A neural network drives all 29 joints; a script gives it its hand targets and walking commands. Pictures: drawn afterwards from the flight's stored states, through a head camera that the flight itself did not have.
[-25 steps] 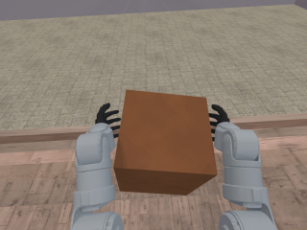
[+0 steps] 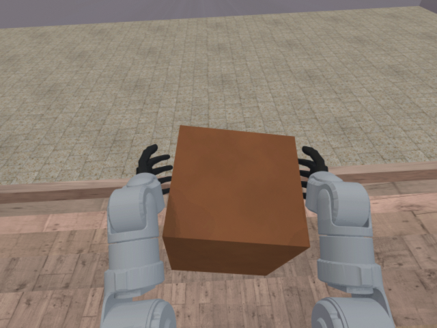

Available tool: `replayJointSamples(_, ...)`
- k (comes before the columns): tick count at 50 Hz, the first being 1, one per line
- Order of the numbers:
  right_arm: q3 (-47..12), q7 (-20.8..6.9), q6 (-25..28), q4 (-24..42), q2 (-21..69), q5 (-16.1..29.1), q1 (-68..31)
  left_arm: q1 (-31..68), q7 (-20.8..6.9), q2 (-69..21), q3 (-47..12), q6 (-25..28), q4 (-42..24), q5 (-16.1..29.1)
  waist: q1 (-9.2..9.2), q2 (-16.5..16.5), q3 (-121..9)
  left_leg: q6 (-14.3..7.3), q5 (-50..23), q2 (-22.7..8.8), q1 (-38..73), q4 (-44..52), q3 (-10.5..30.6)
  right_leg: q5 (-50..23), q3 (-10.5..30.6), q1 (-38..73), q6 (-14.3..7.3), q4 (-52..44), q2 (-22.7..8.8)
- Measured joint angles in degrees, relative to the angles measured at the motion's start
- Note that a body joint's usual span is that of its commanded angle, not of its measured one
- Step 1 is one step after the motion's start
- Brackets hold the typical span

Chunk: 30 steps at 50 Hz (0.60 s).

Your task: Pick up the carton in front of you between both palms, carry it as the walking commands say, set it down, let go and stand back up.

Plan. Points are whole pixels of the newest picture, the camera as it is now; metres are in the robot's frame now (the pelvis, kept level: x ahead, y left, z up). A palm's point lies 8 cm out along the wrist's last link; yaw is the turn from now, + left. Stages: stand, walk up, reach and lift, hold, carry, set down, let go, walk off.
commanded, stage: carry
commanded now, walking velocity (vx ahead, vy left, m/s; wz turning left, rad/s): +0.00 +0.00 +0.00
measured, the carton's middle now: (227, 208) +0.34 +0.01 +0.04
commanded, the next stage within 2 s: none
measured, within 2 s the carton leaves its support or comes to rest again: neither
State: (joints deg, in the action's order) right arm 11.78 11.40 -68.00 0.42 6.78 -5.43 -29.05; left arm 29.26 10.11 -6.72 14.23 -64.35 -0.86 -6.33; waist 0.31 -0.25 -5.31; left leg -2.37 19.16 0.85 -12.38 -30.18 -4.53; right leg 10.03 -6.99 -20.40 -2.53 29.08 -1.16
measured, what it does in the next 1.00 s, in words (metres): stands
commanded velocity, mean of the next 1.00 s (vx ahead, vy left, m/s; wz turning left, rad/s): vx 0.00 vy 0.00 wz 0.00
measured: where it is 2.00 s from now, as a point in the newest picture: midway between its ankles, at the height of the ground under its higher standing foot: outside the picture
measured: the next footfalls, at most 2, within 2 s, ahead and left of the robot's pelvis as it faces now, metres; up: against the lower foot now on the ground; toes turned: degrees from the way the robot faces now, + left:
none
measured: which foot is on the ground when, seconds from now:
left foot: down 0.00-1.00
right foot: down 0.00-1.00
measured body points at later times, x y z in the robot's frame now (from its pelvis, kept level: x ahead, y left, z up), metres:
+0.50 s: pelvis +0.00 +0.01 +0.00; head -0.02 +0.01 +0.45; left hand +0.33 +0.16 +0.13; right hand +0.33 -0.14 +0.12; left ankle -0.03 +0.09 -0.73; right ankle +0.06 -0.10 -0.73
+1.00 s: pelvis +0.00 +0.01 +0.00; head -0.01 +0.02 +0.45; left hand +0.34 +0.17 +0.12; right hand +0.34 -0.13 +0.12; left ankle -0.03 +0.09 -0.73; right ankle +0.06 -0.10 -0.73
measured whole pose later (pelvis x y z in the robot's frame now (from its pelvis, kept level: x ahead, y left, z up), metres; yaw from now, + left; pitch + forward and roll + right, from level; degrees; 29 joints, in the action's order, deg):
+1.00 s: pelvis +0.00 +0.01 +0.00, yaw +1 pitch +1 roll +0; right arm 11.6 11.6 -67.5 -0.1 6.8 -4.7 -28.7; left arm 28.4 10.2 -6.7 13.7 -65.0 -1.9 -6.8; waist -0.4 0.5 -4.8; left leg -3.1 19.0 1.5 -12.1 -29.5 -4.6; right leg 10.0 -6.9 -20.1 -1.5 28.6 -2.1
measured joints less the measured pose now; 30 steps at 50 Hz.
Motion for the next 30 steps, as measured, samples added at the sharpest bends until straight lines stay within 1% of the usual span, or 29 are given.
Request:
replayJointSamples(12,-0.33,0.07,-0.01,-0.25,-0.11,0.04,0.22,-0.64,-0.16,-0.49,0.37,0.18,-0.20,-0.36,-0.56,0.24,-0.20,-0.06,-0.97,0.18,0.76,1.51,0.11,-1.08,-0.09,0.96,0.18,-1.75,-0.12)
replayJointSamples(24,-0.02,0.03,0.17,-0.63,0.21,0.09,0.46,-0.79,-0.06,-0.33,0.14,-0.30,-0.27,-0.49,-0.55,-0.03,-0.20,-0.35,-0.62,0.27,0.22,0.87,0.28,-0.94,-0.25,0.72,0.52,-1.57,-0.34)
replayJointSamples(30,0.01,0.06,0.03,0.60,0.01,-0.01,0.57,-0.43,-0.02,-0.37,-0.14,0.21,-0.25,-0.13,-0.49,0.18,0.01,-0.55,-0.65,0.44,-0.39,0.67,0.21,-0.89,-0.19,0.08,0.71,-1.24,-0.58)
